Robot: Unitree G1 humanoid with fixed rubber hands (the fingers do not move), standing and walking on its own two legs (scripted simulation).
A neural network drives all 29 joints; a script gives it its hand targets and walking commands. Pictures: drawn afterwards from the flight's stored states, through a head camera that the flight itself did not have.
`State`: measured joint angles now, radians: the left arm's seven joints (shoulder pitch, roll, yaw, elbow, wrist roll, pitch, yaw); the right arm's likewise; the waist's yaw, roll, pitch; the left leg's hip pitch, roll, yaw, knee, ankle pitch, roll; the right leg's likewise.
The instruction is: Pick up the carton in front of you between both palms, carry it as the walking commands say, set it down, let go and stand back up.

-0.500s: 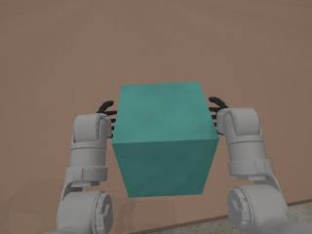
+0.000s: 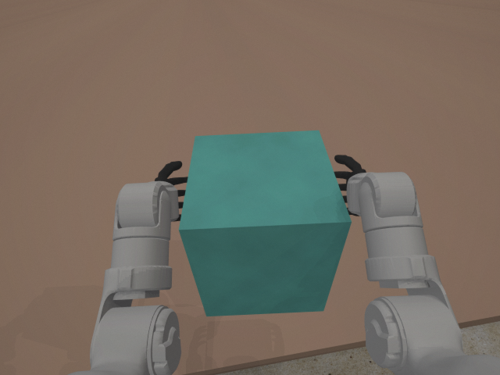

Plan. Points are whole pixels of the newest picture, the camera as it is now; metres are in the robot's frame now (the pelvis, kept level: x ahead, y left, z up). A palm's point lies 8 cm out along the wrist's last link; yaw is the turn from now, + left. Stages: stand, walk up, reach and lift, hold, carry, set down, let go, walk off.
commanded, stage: carry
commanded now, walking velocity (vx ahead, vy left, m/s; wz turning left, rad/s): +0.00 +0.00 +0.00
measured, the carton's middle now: (261, 226) +0.35 +0.00 +0.06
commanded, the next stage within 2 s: none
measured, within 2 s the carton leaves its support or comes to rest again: neither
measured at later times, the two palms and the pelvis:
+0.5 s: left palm (168, 201) +0.35 +0.15 +0.13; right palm (361, 194) +0.35 -0.15 +0.13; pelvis +0.00 -0.01 +0.00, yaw +0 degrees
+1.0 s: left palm (171, 201) +0.35 +0.14 +0.13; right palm (364, 194) +0.34 -0.16 +0.13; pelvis +0.00 -0.01 +0.00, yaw +0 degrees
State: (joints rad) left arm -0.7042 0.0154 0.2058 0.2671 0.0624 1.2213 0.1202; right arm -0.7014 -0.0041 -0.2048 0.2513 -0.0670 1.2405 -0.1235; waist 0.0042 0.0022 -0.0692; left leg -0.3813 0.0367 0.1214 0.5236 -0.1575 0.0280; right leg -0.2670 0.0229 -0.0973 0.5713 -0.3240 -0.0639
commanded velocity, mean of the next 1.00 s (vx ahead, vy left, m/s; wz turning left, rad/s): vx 0.00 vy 0.00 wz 0.00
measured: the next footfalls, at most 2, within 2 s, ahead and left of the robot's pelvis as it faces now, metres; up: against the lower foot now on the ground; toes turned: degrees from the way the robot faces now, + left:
none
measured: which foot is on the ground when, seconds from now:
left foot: down 0.00-1.00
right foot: down 0.00-1.00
